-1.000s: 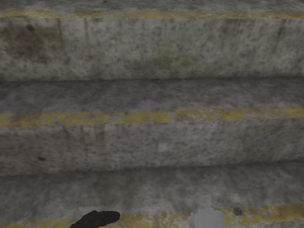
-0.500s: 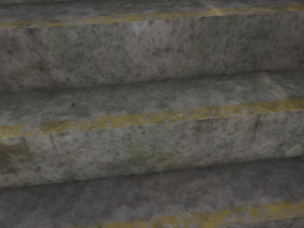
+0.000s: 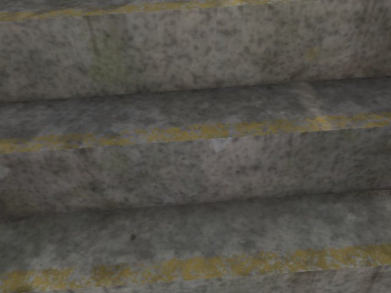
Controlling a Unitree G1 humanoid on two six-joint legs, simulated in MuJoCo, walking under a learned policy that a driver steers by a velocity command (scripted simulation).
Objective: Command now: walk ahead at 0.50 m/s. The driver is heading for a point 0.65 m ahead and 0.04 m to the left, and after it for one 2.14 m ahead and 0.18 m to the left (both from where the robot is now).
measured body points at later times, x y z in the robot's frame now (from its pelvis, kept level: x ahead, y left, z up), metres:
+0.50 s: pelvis +0.20 -0.13 +0.12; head +0.19 -0.10 +0.57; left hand +0.46 +0.03 +0.06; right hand +0.06 -0.32 -0.01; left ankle +0.06 +0.06 -0.58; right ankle +0.30 -0.21 -0.46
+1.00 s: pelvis +0.39 -0.15 +0.30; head +0.41 -0.17 +0.75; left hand +0.25 +0.02 +0.16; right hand +0.67 -0.21 +0.24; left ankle +0.51 -0.06 -0.17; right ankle +0.30 -0.22 -0.45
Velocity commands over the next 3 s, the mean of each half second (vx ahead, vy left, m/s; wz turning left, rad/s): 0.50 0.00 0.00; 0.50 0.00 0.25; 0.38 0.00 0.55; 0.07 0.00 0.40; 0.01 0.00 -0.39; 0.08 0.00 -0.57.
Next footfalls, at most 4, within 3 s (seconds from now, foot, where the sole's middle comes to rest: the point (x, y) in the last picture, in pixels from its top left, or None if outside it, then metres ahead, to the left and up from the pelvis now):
0.44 right None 0.34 -0.22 -0.50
1.04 left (252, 243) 0.53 -0.07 -0.28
1.58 right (306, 115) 0.75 -0.21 -0.06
2.12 left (203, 239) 0.54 0.05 -0.28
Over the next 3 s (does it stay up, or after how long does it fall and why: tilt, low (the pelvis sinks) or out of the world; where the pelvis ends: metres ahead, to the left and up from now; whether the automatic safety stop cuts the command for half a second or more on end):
stays up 0.35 -0.12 0.26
